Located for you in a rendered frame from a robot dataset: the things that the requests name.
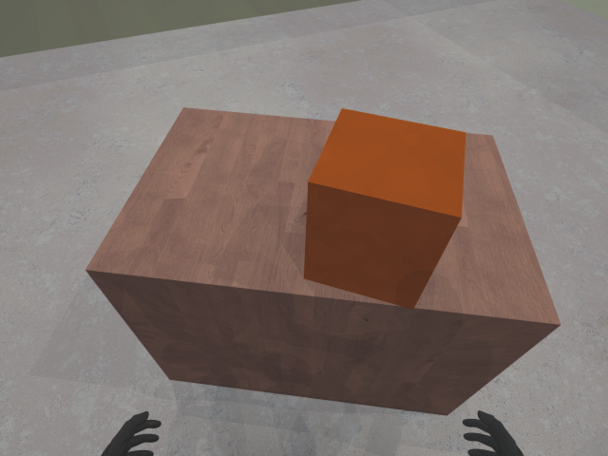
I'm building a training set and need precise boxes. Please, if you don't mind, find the carton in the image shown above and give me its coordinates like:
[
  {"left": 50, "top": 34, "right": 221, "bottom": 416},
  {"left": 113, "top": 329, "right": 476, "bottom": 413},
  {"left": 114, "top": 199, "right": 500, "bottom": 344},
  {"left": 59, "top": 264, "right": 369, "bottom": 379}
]
[{"left": 304, "top": 108, "right": 466, "bottom": 309}]

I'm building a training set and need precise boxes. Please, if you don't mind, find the robot right hand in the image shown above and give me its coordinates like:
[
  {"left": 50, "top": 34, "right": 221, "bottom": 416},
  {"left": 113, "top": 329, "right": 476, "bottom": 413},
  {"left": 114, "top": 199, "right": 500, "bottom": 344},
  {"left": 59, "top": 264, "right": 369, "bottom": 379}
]
[{"left": 463, "top": 410, "right": 523, "bottom": 456}]

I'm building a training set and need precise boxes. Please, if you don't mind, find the pedestal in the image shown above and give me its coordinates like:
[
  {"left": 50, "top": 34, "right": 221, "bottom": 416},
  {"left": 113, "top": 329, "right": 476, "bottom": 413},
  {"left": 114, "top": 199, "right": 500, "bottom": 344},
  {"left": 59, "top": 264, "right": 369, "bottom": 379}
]
[{"left": 85, "top": 107, "right": 561, "bottom": 416}]

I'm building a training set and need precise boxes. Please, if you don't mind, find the robot left hand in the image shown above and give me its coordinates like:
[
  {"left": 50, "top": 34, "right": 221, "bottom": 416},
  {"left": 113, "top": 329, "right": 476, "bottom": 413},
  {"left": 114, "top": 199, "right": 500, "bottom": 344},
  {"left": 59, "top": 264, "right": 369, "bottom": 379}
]
[{"left": 101, "top": 411, "right": 162, "bottom": 456}]

